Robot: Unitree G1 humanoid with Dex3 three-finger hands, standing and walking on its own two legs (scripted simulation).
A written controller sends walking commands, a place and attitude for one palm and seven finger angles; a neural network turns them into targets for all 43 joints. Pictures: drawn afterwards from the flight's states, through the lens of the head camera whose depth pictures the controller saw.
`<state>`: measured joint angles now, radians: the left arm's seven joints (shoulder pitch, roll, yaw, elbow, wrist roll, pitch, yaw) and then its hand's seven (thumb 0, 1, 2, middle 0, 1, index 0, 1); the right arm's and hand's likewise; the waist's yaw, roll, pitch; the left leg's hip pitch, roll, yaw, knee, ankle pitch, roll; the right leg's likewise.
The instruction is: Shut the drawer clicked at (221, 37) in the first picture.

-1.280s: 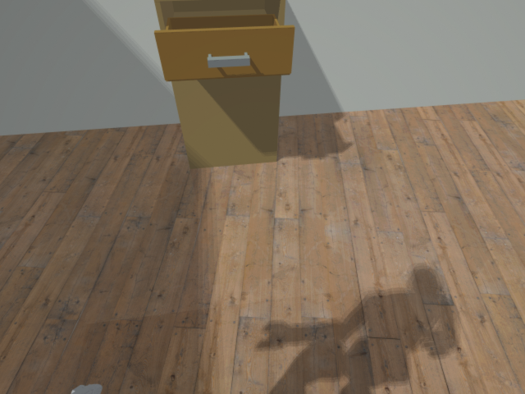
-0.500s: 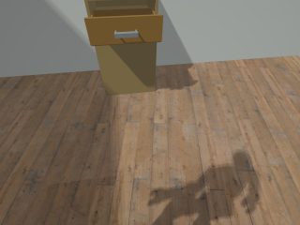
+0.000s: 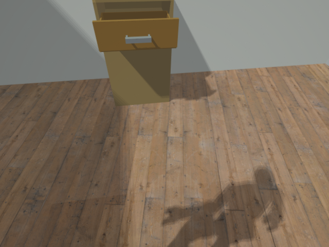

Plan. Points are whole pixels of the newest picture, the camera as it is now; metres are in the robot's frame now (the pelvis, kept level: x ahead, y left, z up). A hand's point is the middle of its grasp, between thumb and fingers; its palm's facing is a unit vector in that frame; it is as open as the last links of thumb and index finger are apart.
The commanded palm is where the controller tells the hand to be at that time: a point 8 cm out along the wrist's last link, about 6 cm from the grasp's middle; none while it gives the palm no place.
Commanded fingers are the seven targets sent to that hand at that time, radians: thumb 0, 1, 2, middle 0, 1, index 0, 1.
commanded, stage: look at it before walking up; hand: left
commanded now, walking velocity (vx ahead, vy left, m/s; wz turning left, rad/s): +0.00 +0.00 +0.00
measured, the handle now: (138, 38) +1.12 +0.21 -0.01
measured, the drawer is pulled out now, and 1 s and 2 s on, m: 0.30 0.30 0.30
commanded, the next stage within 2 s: walk to a spot facing it in 0.16 s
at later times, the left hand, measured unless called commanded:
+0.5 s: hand out of the picture +0.05 +0.22 -0.18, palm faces -0.04 -0.97 -0.24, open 7.4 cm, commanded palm none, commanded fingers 0.00 0.90 0.90 -0.20 -0.30 -0.20 -0.30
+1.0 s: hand out of the picture +0.16 +0.11 -0.17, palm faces -0.09 -0.98 -0.16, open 7.4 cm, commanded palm none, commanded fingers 0.00 0.90 0.90 -0.20 -0.30 -0.20 -0.30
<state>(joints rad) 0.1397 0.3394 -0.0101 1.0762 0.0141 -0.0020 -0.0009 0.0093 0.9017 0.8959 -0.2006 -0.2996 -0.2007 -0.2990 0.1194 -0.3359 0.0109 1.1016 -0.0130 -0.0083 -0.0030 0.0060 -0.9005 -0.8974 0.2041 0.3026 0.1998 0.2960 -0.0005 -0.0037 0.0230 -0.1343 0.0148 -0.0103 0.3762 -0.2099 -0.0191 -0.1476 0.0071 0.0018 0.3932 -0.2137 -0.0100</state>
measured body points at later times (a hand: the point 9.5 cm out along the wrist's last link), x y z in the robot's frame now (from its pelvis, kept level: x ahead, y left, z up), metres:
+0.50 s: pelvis +0.03 +0.00 -0.01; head +0.02 +0.01 +0.44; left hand +0.05 +0.27 -0.16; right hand +0.05 -0.26 -0.16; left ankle +0.00 +0.13 -0.75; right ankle +0.00 -0.11 -0.74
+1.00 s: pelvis +0.20 -0.05 +0.00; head +0.21 -0.06 +0.44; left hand +0.17 +0.17 -0.16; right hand +0.22 -0.28 -0.16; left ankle +0.32 +0.09 -0.67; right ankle +0.09 -0.10 -0.75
